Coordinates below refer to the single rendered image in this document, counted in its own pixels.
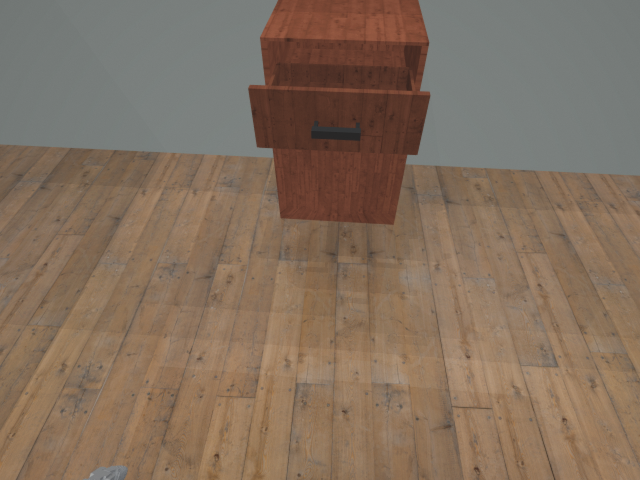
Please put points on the handle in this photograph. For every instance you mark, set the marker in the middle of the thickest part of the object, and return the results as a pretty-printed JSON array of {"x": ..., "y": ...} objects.
[{"x": 335, "y": 133}]

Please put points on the cabinet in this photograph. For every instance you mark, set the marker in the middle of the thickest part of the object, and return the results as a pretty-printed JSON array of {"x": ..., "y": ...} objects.
[{"x": 332, "y": 185}]

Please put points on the drawer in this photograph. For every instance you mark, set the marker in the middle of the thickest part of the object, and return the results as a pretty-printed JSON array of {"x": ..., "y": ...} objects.
[{"x": 382, "y": 99}]

